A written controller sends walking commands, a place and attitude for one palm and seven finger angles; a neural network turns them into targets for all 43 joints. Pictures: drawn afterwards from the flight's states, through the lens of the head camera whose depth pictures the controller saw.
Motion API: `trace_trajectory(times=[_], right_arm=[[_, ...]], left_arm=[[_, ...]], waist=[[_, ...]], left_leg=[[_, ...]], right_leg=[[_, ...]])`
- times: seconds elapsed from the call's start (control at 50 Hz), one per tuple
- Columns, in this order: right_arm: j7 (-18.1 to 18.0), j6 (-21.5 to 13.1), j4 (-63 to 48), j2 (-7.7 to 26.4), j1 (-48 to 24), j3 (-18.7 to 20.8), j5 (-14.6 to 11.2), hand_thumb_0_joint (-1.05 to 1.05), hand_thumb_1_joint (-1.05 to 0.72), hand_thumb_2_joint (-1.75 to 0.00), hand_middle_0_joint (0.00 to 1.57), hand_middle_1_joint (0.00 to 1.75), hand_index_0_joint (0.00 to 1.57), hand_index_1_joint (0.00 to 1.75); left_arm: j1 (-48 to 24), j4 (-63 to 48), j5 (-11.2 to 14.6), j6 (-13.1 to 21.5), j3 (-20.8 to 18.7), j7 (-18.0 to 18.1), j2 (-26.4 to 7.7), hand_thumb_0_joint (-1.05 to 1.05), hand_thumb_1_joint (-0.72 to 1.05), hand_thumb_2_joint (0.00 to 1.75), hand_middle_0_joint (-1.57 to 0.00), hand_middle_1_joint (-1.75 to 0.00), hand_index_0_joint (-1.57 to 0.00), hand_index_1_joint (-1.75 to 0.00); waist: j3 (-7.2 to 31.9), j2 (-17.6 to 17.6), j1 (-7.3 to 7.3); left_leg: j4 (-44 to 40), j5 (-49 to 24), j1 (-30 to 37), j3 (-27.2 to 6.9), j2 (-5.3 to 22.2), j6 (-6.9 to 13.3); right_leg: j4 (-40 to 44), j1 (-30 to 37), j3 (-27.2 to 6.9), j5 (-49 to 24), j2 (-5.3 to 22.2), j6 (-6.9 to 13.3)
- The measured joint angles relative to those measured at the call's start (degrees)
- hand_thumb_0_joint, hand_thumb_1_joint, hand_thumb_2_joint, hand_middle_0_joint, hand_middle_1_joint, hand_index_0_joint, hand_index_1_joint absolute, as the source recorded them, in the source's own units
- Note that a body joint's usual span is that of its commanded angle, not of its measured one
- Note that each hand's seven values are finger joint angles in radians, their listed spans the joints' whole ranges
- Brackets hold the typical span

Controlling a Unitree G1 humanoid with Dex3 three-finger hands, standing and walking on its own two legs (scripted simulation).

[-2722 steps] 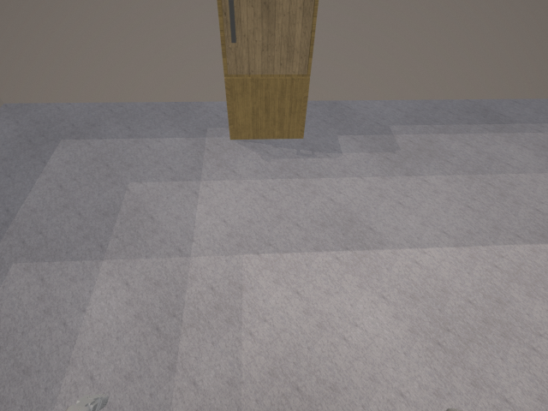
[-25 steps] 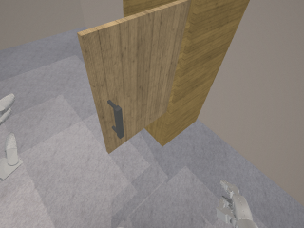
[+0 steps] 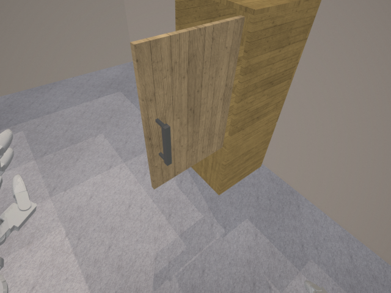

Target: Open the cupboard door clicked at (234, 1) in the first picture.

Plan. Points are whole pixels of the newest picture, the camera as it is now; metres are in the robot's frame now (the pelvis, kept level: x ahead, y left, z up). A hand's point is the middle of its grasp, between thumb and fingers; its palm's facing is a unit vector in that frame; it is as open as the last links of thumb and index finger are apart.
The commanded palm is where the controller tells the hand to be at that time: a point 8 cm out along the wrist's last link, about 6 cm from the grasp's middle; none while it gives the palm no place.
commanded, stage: stop stepping back and stand still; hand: left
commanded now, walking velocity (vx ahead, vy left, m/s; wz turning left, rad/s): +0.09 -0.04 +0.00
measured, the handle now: (163, 142) +0.60 +0.13 -0.08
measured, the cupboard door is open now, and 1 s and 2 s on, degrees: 92 92 92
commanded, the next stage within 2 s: let the arm hang, fingers relaxed in 0.26 s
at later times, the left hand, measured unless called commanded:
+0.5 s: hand (73, 259) +0.20 +0.26 -0.03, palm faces +0.17 -0.90 -0.39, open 7.4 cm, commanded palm none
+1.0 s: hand out of the picture -0.03 +0.22 -0.16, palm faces +0.04 -0.96 -0.29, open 7.3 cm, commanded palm none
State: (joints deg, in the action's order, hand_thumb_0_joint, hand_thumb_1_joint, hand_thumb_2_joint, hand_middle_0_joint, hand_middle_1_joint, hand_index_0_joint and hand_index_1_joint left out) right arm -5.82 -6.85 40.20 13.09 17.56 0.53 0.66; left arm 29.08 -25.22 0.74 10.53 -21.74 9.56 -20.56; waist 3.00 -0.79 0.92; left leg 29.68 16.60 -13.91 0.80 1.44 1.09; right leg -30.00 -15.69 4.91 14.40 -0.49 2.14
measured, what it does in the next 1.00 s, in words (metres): stands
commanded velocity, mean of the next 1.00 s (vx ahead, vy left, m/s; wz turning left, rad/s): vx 0.02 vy -0.01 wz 0.00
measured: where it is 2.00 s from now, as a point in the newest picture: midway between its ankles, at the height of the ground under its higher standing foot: outside the picture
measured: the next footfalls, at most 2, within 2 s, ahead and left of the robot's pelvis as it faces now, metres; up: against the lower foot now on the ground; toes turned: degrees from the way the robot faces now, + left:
none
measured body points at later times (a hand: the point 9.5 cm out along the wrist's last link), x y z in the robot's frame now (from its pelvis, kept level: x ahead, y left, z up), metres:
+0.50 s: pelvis -0.01 +0.01 -0.01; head -0.01 +0.00 +0.44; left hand +0.19 +0.30 -0.01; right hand +0.13 -0.24 -0.12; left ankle +0.00 +0.12 -0.73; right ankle +0.00 -0.10 -0.72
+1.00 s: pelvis -0.03 +0.01 +0.01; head -0.01 +0.00 +0.46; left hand -0.03 +0.27 -0.14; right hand -0.02 -0.23 -0.15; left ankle +0.00 +0.12 -0.73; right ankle +0.00 -0.10 -0.73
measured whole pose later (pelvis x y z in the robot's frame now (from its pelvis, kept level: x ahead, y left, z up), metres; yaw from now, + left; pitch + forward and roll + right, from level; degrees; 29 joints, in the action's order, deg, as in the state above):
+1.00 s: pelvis -0.03 +0.01 +0.01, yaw +2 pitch -2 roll +0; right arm -1.3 1.1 64.3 11.4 14.2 0.7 1.4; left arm 13.9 64.9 -0.6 -1.0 -1.0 1.0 -13.8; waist -4.3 1.6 0.2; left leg 23.8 10.0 -12.1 -2.0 -0.9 0.3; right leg -23.3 -10.6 -0.6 10.9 -1.7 1.2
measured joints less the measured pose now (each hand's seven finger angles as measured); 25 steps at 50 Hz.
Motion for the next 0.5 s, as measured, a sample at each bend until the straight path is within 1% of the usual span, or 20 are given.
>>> trace_trajectory(times=[0.02,0.06,0.12,0.16,0.22,0.28,0.32,0.36,0.38,0.4,0.42,0.46,0.48,0.5], right_arm=[[0.0,0.0,0.0,-0.2,-0.5,0.0,-0.1,0.01,-0.9,-0.9,0.21,0.3,0.2,0.3],[0.3,-0.3,-0.6,-0.6,-1.1,-0.4,-0.1,0.01,-0.9,-0.9,0.21,0.3,0.2,0.3],[0.4,-1.3,-1.9,-1.6,-1.5,-0.9,-0.1,0.01,-0.9,-0.9,0.21,0.3,0.2,0.3],[0.7,-1.6,-2.3,-2.2,-1.8,-1.3,-0.2,0.01,-0.9,-0.9,0.21,0.3,0.2,0.3],[1.1,-1.6,-2.3,-2.7,-2.5,-1.7,-0.1,0.01,-0.9,-0.9,0.21,0.3,0.2,0.3],[1.6,-1.2,-2.1,-2.4,-3.3,-1.6,0.0,0.01,-0.9,-0.9,0.21,0.3,0.2,0.3],[1.7,-0.9,-1.8,-1.9,-3.8,-1.4,0.0,0.01,-0.9,-0.9,0.21,0.3,0.2,0.3],[1.6,-0.5,-1.3,-1.9,-4.2,-1.4,0.0,0.01,-0.9,-0.9,0.21,0.3,0.2,0.3],[2.6,-1.7,-0.1,-1.5,-4.3,-0.7,0.1,0.01,-0.9,-0.9,0.21,0.3,0.2,0.3],[3.7,-1.8,1.1,-0.7,-4.6,-0.1,0.3,0.01,-0.9,-0.9,0.21,0.3,0.2,0.3],[4.5,-0.7,2.2,0.1,-5.1,0.3,0.5,0.01,-0.9,-0.9,0.21,0.3,0.2,0.3],[5.2,1.9,4.1,1.3,-6.2,0.5,1.3,0.01,-0.9,-0.9,0.21,0.3,0.2,0.3],[5.3,2.9,4.8,1.5,-6.6,0.4,1.8,0.01,-0.9,-0.9,0.21,0.3,0.2,0.3],[5.5,3.7,5.4,1.4,-6.8,0.2,2.0,0.01,-0.9,-0.9,0.21,0.3,0.2,0.3]], left_arm=[[0.2,0.0,0.1,0.1,-0.2,-0.1,-0.1,0.01,0.89,0.9,-0.22,-0.31,-0.21,-0.3],[1.7,-0.4,0.0,0.3,-1.0,-0.2,-0.8,0.01,0.89,0.9,-0.22,-0.31,-0.21,-0.3],[2.6,-0.8,-0.3,0.7,-2.0,-0.4,-2.4,0.01,0.89,0.9,-0.22,-0.31,-0.21,-0.3],[2.2,-0.4,-0.4,1.0,-2.4,-0.4,-3.1,0.01,0.89,0.9,-0.22,-0.31,-0.21,-0.3],[1.4,0.6,-0.1,1.2,-2.4,-0.5,-2.7,0.01,0.89,0.9,-0.22,-0.31,-0.21,-0.3],[0.9,0.8,0.2,1.0,-1.4,-0.7,-1.3,0.01,0.89,0.9,-0.21,-0.31,-0.21,-0.3],[0.5,0.5,0.3,0.7,-0.5,-0.8,-0.5,0.01,0.89,0.9,-0.21,-0.31,-0.21,-0.3],[0.6,0.4,0.4,0.4,0.0,-1.0,-0.2,0.01,0.89,0.9,-0.22,-0.31,-0.21,-0.3],[-0.6,3.3,-0.3,1.2,1.2,-1.8,-0.4,0.01,0.89,0.9,-0.21,-0.31,-0.21,-0.3],[-3.1,8.3,-1.1,0.4,3.3,-3.3,-0.6,0.01,0.89,0.9,-0.21,-0.31,-0.21,-0.3],[-6.1,14.6,-1.7,-1.9,5.7,-4.8,-0.3,0.0,0.89,0.9,-0.21,-0.31,-0.21,-0.3],[-11.7,28.9,-2.2,-7.2,9.9,-6.8,1.3,0.0,0.89,0.9,-0.21,-0.3,-0.2,-0.3],[-14.0,35.9,-2.3,-9.3,11.7,-7.4,2.3,0.0,0.9,0.9,-0.2,-0.3,-0.2,-0.3],[-15.7,42.4,-2.4,-10.9,13.4,-7.8,3.2,0.0,0.9,0.9,-0.2,-0.3,-0.2,-0.3]], waist=[[-0.6,-0.5,-0.06],[-1.2,-1.0,0.05],[-1.6,-1.1,0.34],[-1.8,-0.8,0.22],[-1.8,0.1,-0.36],[-1.7,1.0,-0.88],[-2.2,1.2,-0.99],[-2.7,0.3,-1.05],[-2.2,0.3,-1.12],[-1.6,0.6,-1.21],[-1.1,1.1,-1.1],[-0.6,1.9,-0.19],[-0.8,1.9,0.27],[-1.3,1.6,0.58]], left_leg=[[0.0,-1.0,0.3,0.4,-0.3,-0.5],[-0.3,-1.5,1.0,1.4,-0.7,-1.0],[-0.4,-1.5,1.2,1.6,-0.9,-0.9],[0.2,-1.4,0.9,1.4,-0.9,-0.9],[1.6,-0.7,0.1,1.1,-0.2,-0.9],[4.5,1.8,-1.7,0.3,0.1,-0.2],[5.0,0.8,-1.9,-0.3,0.1,-0.2],[3.9,0.3,-0.7,0.0,-0.4,-0.8],[3.7,0.4,-1.1,0.0,-0.9,-0.8],[4.1,0.4,-2.0,-0.2,-1.6,-0.5],[4.4,0.4,-3.0,-0.5,-2.3,-0.1],[4.5,-0.1,-4.4,-1.3,-3.6,0.7],[4.3,-0.5,-4.6,-1.7,-4.1,0.8],[4.0,-0.9,-4.6,-1.8,-4.6,0.7]], right_leg=[[-0.3,0.2,-0.4,-0.1,0.4,-0.2],[-0.5,0.3,-1.4,-0.4,0.7,-0.6],[-1.2,0.1,-2.0,0.2,0.8,-1.2],[-1.1,0.2,-2.0,-0.4,0.6,-1.1],[-0.9,0.1,-1.7,-0.7,-0.1,-0.2],[-1.1,-0.6,-1.4,-0.5,-0.8,0.2],[-1.4,-0.5,-1.2,-0.3,-1.0,0.1],[-1.4,0.1,-1.6,-0.1,-0.4,-0.3],[-2.2,-0.6,-1.3,0.0,0.2,-0.6],[-4.0,-1.9,-1.3,0.7,1.0,-1.0],[-6.9,-3.4,-2.0,3.1,1.4,-1.3],[-13.2,-6.0,-4.3,8.4,1.4,-1.6],[-14.2,-6.3,-5.2,9.3,1.2,-1.7],[-12.9,-5.7,-5.7,8.1,1.2,-1.8]])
